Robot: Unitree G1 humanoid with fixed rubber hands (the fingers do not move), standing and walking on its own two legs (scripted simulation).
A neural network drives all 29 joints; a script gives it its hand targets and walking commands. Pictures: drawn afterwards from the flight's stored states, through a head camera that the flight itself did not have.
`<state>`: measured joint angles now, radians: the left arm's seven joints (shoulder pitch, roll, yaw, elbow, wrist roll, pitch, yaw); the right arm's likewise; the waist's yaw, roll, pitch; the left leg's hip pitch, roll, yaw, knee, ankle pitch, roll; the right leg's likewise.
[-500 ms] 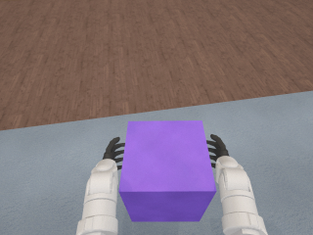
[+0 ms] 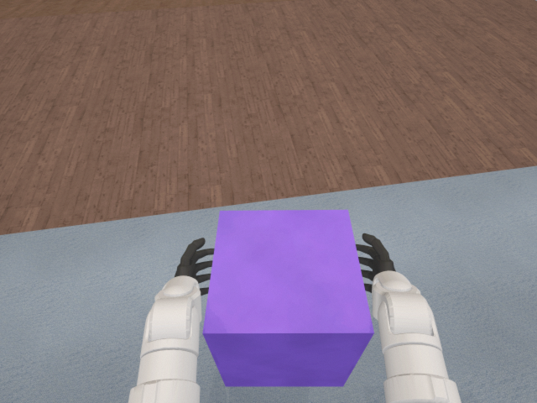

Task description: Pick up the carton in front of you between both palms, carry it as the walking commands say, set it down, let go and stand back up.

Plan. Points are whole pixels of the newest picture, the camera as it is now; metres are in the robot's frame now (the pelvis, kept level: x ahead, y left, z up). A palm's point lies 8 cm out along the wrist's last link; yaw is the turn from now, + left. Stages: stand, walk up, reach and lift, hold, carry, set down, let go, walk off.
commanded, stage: hold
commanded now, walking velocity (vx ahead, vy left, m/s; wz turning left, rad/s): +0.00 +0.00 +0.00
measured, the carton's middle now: (284, 302) +0.30 +0.00 -0.03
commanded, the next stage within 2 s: carry in 0.54 s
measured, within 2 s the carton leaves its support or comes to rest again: neither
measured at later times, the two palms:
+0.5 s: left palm (185, 285) +0.28 +0.15 +0.05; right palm (384, 279) +0.28 -0.15 +0.05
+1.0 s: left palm (187, 223) +0.39 +0.16 +0.07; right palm (362, 216) +0.40 -0.14 +0.07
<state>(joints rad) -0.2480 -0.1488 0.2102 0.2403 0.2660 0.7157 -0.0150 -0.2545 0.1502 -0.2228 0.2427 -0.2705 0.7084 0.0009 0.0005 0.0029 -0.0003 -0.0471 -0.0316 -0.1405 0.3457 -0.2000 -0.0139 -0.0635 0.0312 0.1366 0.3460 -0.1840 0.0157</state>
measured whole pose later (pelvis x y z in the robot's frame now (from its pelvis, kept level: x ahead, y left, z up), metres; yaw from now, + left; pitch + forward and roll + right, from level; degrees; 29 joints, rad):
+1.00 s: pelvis +0.12 +0.01 -0.01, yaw +3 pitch +6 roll +0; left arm -0.21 -0.15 0.11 -0.19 0.12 1.13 0.08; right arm -0.17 0.11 -0.15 -0.24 -0.10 1.14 -0.09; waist 0.00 0.00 -0.18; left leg -0.36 0.05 0.07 0.83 -0.51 0.00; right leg -0.24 -0.04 -0.14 0.50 -0.36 -0.01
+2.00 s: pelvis +0.76 +0.03 -0.01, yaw +3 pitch +4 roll +1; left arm -0.12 -0.13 0.08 -0.41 0.10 1.19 0.08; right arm -0.11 0.13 -0.08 -0.42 -0.11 1.19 -0.10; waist 0.01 0.00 -0.11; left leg -0.58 0.08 0.19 0.56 -0.05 0.03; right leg 0.08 -0.02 -0.21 0.23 -0.37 -0.01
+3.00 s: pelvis +1.42 +0.04 -0.02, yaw +1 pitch +6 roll +1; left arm -0.88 -0.01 0.31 0.05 0.07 1.32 0.14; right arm -0.92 -0.01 -0.31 0.08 -0.08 1.32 -0.14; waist 0.03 0.00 0.03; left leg -0.67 0.01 0.15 0.66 -0.15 0.09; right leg -0.09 -0.02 -0.15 0.46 -0.46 -0.05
